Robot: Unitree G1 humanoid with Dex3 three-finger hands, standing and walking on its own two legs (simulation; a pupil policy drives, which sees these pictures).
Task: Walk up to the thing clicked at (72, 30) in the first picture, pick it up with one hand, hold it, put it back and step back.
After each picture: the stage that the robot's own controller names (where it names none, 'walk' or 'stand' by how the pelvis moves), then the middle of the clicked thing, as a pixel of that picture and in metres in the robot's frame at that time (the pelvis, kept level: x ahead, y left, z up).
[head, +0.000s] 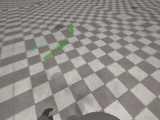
stand; (72, 30) +2.25 +0.67 -0.66
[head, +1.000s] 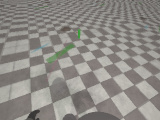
walk; (79, 34) +2.17 +0.36 -0.63
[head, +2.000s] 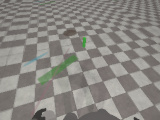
walk; (84, 42) +1.56 +0.20 -0.65
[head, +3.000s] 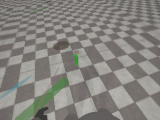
walk; (76, 59) +1.02 +0.28 -0.64
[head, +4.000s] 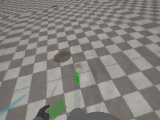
walk; (76, 78) +0.65 +0.26 -0.63
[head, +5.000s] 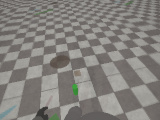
stand; (75, 90) +0.45 +0.20 -0.62
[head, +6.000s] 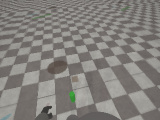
stand; (72, 97) +0.39 +0.21 -0.65
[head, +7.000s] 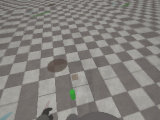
stand; (72, 95) +0.40 +0.22 -0.66
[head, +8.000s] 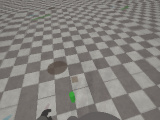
stand; (72, 97) +0.38 +0.23 -0.66
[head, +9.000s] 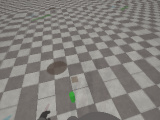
stand; (72, 97) +0.39 +0.23 -0.66
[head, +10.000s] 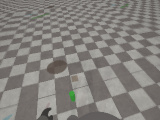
go down; (72, 96) +0.39 +0.22 -0.66
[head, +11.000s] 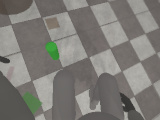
go down; (53, 52) +0.45 +0.28 -0.24
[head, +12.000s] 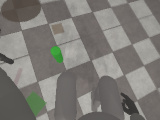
close in; (58, 55) +0.45 +0.28 -0.26
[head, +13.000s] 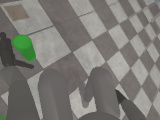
close in; (27, 51) +0.42 +0.32 -0.16
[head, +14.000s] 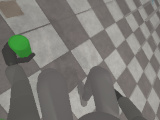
lift; (24, 51) +0.41 +0.33 -0.16
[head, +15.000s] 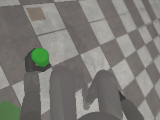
lift; (42, 60) +0.34 +0.29 -0.14
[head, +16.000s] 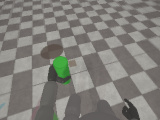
lift; (63, 72) +0.32 +0.19 +0.04
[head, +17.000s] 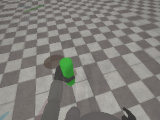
hold; (68, 73) +0.33 +0.16 +0.03
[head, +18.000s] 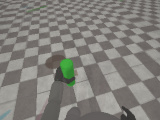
hold; (69, 74) +0.32 +0.17 +0.03
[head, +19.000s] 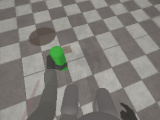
crouch; (60, 60) +0.41 +0.22 -0.04
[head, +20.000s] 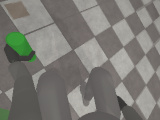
lower; (25, 50) +0.43 +0.32 -0.16
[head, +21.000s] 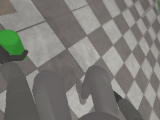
lower; (16, 49) +0.43 +0.34 -0.16
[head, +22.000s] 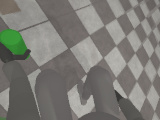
lower; (18, 48) +0.42 +0.34 -0.16
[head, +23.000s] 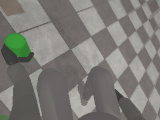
lower; (22, 51) +0.41 +0.33 -0.16
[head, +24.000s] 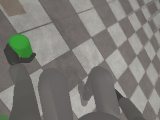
loosen; (25, 51) +0.41 +0.33 -0.16
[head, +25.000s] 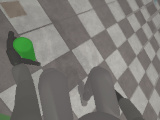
withdraw; (27, 53) +0.40 +0.32 -0.16
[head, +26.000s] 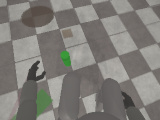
walk; (66, 59) +0.45 +0.26 -0.28
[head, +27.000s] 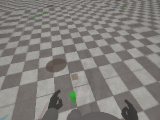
stand; (73, 97) +0.38 +0.19 -0.59
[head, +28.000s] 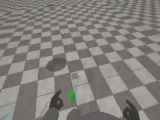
stand; (72, 96) +0.38 +0.21 -0.60
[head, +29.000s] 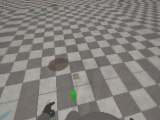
stand; (73, 96) +0.39 +0.20 -0.63
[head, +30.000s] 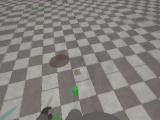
walk; (75, 91) +0.41 +0.19 -0.65
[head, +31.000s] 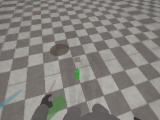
walk; (77, 75) +0.61 +0.17 -0.64
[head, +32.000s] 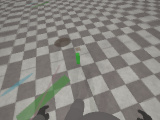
walk; (78, 58) +0.95 +0.29 -0.62
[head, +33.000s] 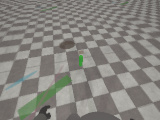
stand; (80, 60) +1.03 +0.22 -0.65
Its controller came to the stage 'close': yes
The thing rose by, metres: 0.67
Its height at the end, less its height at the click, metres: +0.00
